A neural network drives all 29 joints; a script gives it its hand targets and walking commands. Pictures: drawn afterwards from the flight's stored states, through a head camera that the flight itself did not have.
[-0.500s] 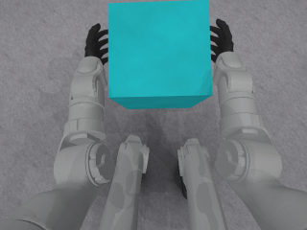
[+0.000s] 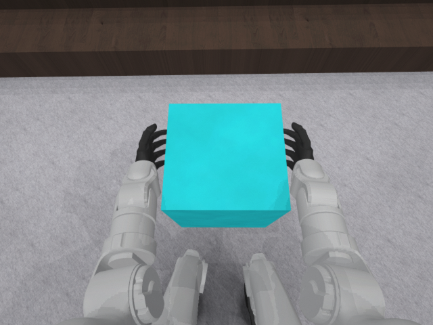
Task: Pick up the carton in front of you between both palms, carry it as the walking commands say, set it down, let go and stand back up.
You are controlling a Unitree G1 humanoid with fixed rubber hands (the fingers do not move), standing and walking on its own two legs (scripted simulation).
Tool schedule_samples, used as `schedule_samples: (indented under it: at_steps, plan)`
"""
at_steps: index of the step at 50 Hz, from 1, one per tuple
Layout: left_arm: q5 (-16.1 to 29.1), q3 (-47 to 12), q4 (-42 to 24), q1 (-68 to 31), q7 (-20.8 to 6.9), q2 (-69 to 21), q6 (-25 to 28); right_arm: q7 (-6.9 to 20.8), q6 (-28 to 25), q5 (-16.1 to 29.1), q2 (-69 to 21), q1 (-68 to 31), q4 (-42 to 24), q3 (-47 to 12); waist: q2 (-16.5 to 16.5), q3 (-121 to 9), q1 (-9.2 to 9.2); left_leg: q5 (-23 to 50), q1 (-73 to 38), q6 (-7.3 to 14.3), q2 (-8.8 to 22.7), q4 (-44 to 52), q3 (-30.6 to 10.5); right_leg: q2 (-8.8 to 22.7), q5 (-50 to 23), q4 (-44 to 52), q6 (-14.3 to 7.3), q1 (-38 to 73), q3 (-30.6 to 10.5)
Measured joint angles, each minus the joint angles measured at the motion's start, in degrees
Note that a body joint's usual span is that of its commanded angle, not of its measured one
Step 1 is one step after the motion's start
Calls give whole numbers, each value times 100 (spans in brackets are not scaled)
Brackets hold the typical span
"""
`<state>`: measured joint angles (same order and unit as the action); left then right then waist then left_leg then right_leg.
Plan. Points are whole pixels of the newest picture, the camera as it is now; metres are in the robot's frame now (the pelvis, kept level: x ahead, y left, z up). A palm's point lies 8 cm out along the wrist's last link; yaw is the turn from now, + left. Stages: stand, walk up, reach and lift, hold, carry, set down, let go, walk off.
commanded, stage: reach and lift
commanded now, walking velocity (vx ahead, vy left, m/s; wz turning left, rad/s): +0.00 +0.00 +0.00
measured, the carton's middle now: (223, 174) +0.40 +0.02 -0.11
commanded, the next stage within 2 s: hold in 1.66 s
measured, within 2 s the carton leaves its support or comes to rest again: neither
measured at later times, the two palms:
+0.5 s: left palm (121, 149) +0.35 +0.16 +0.11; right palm (344, 153) +0.36 -0.14 +0.11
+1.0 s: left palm (105, 144) +0.33 +0.16 +0.17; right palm (371, 150) +0.34 -0.14 +0.17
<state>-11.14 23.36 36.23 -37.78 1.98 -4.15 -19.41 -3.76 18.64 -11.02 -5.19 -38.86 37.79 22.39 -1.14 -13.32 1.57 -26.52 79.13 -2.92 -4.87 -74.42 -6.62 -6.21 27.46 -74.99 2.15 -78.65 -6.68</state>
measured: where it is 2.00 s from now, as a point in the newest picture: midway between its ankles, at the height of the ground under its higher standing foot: (221, 316)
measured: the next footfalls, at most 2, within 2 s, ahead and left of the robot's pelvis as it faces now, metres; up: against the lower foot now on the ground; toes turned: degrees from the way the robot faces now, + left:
none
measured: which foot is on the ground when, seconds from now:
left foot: down 0.00-1.00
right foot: down 0.00-1.00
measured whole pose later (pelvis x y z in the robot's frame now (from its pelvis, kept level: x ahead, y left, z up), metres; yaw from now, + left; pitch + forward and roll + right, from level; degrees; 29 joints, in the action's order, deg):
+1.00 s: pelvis +0.04 +0.00 +0.14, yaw +0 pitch -4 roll +0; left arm -16.7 17.2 22.0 -18.2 -0.4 -9.5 -35.3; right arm 0.2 34.7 -16.5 -9.4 -18.4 22.7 17.6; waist -0.3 0.0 0.2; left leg -12.5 10.7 -0.9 -2.6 -27.0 -8.0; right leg -2.7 13.4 -27.1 0.8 -10.0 -8.2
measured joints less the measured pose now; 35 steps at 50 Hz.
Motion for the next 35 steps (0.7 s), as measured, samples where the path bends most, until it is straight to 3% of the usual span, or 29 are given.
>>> schedule_samples:
  at_steps: [19, 35]
  plan:
    - [-33, -471, -479, 1642, -44, -298, -61, 65, 62, -21, -285, 1733, -566, -417, 60, 352, -71, 663, -3657, 136, 111, 2764, -107, 189, -666, 2784, -96, 3669, -136]
    - [-231, -959, -1454, 2429, -84, -420, -1297, 230, 1309, -208, -318, 2518, -1541, -832, 76, 816, -133, 1317, -6607, 203, 232, 4781, -146, 344, -1328, 4811, -145, 6620, -192]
